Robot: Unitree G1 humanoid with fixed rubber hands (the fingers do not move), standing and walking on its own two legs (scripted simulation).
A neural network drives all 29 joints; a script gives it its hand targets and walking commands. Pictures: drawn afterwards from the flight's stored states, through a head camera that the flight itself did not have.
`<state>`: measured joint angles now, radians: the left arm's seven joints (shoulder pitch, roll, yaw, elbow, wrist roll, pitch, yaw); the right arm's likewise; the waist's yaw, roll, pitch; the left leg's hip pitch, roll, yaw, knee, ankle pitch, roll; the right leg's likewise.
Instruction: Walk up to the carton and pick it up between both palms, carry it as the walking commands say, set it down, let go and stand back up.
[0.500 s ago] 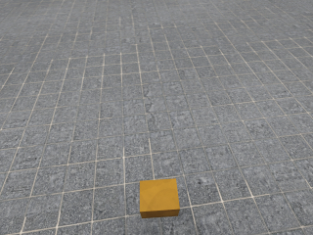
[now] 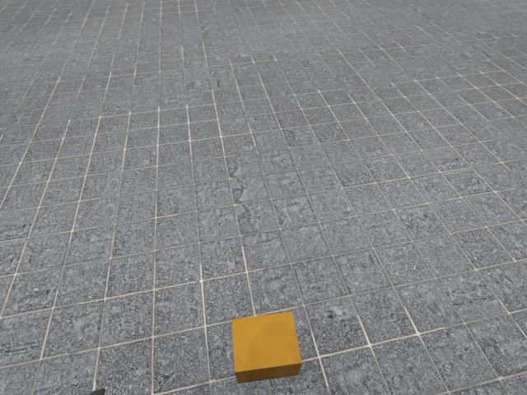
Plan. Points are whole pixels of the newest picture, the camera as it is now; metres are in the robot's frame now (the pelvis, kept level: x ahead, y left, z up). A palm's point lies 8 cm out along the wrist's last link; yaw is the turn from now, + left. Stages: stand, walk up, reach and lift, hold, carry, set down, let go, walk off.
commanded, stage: walk up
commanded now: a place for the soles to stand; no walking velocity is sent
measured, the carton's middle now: (265, 347) +0.42 +0.01 -0.70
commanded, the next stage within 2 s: stand in 0.44 s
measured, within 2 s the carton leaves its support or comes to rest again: neither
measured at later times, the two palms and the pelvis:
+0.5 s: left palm out of the picture +0.10 +0.31 -0.11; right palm out of the picture +0.09 -0.30 -0.12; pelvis +0.01 +0.00 +0.00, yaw -2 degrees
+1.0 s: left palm (96, 394) +0.17 +0.28 -0.11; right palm (430, 389) +0.17 -0.27 -0.13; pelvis +0.00 +0.01 -0.03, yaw +4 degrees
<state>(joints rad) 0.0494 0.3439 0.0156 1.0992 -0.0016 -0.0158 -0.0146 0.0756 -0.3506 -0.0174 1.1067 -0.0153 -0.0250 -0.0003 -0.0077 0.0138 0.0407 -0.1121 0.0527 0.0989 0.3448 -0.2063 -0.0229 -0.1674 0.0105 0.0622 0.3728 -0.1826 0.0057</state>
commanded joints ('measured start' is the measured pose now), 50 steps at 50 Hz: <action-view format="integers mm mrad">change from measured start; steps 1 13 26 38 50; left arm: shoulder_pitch -28 -28 -7 -157 -74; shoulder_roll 201 212 228 161 13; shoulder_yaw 31 34 25 124 105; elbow -46 -38 -66 -507 -706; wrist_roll -2 4 9 76 70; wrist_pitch -14 -9 -5 186 327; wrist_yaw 11 19 16 -44 -40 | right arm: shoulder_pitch -51 -18 -24 -141 -17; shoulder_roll -206 -208 -208 -85 -78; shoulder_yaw -36 -55 -47 -126 -219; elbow -52 -55 -92 -579 -650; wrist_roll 6 4 0 -11 -37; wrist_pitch -17 -1 2 193 311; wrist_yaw -8 -6 0 23 39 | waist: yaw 7 -13 -15 25 -65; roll -16 -2 14 -16 -4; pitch -86 -91 -112 35 -233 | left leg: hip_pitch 35 78 97 -113 -214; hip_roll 114 106 114 -90 -111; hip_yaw -85 -70 -61 -46 -99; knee -57 -33 -41 136 344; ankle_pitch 71 70 55 -78 160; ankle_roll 50 62 54 21 3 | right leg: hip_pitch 5 -22 -3 -221 -296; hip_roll -107 -93 -101 10 58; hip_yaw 57 72 95 -82 -107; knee -38 -21 -28 49 325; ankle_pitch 180 189 220 -72 151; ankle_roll -23 -39 -44 25 16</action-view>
